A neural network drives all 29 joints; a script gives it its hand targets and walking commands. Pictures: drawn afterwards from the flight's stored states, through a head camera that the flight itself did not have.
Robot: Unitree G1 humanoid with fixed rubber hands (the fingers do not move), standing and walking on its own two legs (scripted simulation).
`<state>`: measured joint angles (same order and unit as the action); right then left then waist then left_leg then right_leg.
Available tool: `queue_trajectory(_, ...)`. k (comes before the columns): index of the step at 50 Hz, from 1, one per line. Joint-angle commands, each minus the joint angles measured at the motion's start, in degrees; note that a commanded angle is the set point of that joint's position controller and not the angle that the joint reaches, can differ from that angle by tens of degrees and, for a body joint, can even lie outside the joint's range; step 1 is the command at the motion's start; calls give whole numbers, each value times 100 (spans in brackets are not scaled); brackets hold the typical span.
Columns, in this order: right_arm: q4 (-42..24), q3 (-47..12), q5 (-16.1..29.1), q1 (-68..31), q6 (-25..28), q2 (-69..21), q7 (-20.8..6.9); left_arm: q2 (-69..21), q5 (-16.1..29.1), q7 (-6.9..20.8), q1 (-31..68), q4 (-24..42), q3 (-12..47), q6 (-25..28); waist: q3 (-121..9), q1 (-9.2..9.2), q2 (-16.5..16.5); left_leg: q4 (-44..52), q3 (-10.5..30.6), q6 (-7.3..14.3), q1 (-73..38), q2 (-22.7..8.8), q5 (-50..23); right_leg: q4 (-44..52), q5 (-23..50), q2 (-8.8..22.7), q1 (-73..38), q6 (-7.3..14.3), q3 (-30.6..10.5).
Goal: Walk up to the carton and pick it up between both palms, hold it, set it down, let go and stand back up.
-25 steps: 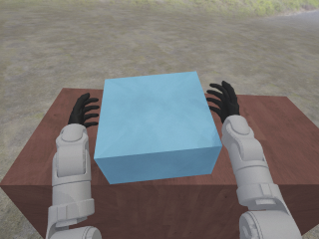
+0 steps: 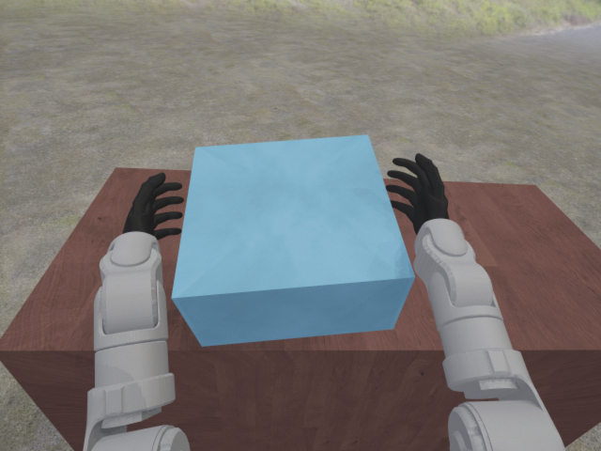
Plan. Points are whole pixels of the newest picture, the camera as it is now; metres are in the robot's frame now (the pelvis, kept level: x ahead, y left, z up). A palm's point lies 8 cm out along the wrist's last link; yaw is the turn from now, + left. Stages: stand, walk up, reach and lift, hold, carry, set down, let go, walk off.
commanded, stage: hold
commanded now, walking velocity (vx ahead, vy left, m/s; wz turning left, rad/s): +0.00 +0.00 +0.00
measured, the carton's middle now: (290, 234) +0.41 +0.00 +0.12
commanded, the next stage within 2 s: set down in 1.74 s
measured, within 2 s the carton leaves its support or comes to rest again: neither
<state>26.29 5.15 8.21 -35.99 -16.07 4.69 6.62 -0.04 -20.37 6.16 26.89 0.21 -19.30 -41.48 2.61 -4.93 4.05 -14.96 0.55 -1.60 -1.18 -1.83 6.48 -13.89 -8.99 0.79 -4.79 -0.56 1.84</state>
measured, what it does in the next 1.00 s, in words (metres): stands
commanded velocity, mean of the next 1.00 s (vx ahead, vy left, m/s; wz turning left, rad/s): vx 0.00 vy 0.00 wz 0.00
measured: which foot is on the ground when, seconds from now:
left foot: down 0.00-1.00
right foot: down 0.00-1.00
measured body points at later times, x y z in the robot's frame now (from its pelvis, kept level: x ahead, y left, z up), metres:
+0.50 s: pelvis -0.01 +0.00 +0.00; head -0.05 +0.02 +0.45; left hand +0.36 +0.18 +0.17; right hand +0.37 -0.18 +0.20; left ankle +0.03 +0.14 -0.75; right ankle +0.00 -0.12 -0.75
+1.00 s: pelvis +0.00 +0.00 +0.00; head -0.04 +0.03 +0.45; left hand +0.35 +0.18 +0.16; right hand +0.37 -0.18 +0.19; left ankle +0.03 +0.14 -0.75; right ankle +0.00 -0.12 -0.75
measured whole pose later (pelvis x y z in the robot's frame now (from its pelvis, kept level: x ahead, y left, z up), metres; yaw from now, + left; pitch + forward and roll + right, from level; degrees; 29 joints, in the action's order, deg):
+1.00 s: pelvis +0.00 +0.00 +0.00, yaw +0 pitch -9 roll +0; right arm 25.0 4.8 9.9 -34.4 -15.5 6.1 5.7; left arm -0.8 -19.3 4.9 24.5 2.2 -17.5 -41.2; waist 3.0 -5.2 3.1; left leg -15.0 0.1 -1.4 -0.6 -1.6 6.6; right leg -13.9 -9.0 1.1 -4.0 -0.8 1.5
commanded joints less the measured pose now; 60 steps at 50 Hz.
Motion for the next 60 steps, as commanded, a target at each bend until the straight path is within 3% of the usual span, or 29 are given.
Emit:
queue_trajectory(1,-1060,-1803,298,-2915,133,-2201,-863,-1835,959,904,3626,895,2306,439,-1694,-97,-580,-22,-459,-92,-779,405,-1163,171,739,-340,181,-22,454)
queue_trajectory(5,-1021,-1753,301,-2989,93,-2140,-862,-1828,891,942,3592,731,2265,385,-1575,-110,-632,13,-444,-77,-735,392,-1054,210,649,-311,207,-9,444)
queue_trajectory(8,-861,-1675,171,-3098,44,-2193,-883,-1722,808,988,3628,402,2033,363,-1316,-74,-373,151,-492,56,-488,410,-558,238,427,-267,239,-66,424)
queue_trajectory(10,-932,-1639,190,-3203,80,-2250,-866,-1804,896,1005,3757,440,2107,395,-1484,-109,-420,156,-489,65,-447,405,-507,224,440,-252,269,-57,405)
queue_trajectory(14,-948,-1720,156,-3387,161,-2403,-893,-1784,829,966,3860,349,1984,469,-1675,73,-401,123,-509,95,-510,418,-590,208,389,-259,245,-76,419)
queue_trajectory(18,-672,-1644,66,-3339,202,-2392,-954,-1804,798,952,3967,232,1898,525,-1578,68,-338,223,-504,139,-506,391,-292,230,152,-251,370,-85,441)
queue_trajectory(21,-696,-1631,24,-3416,293,-2392,-959,-1799,774,949,3905,119,1835,554,-1708,106,-254,177,-541,164,-600,399,-401,245,217,-272,352,-92,445)
queue_trajectory(26,-951,-1850,169,-3293,372,-2438,-835,-1740,801,942,3749,350,1913,591,-1976,69,-269,-73,-537,103,-857,463,-1207,164,1064,-282,41,-139,433)
queue_trajectory(31,-833,-1776,137,-2989,328,-2308,-799,-1782,839,962,3732,503,2100,630,-1698,-128,-396,-44,-491,8,-914,435,-1166,193,972,-264,188,-117,458)
queue_trajectory(33,-917,-1819,156,-2989,304,-2263,-810,-1773,785,978,3593,475,2066,569,-1566,-82,-382,-10,-490,6,-824,416,-1127,210,865,-292,124,-81,456)
queue_trajectory(34,-931,-1902,293,-2817,298,-2255,-837,-1845,923,934,3541,700,2275,603,-1684,-115,-631,-66,-492,-63,-817,442,-1273,178,1129,-249,105,-81,379)
queue_trajectory(39,-1065,-1909,421,-2716,203,-2077,-897,-1852,981,846,3316,889,2350,538,-1634,-142,-662,-126,-426,-154,-927,404,-1540,147,1194,-330,203,-40,426)
queue_trajectory(48,-1346,-2112,560,-2939,178,-2157,-951,-1903,1208,675,3471,1137,2543,583,-1956,1,-483,-76,-409,-96,-855,404,-1361,123,1205,-344,292,-73,393)
queue_trajectory(55,-1019,-2038,365,-3081,129,-2255,-938,-1853,1057,713,3513,600,2223,542,-1799,131,-184,143,-495,103,-472,416,-587,230,800,-244,266,-105,289)
queue_trajectory(60,-824,-1921,288,-3195,148,-2366,-942,-1871,1009,793,3722,503,2145,530,-1761,111,-212,179,-523,142,-428,425,-473,261,611,-222,255,-91,279)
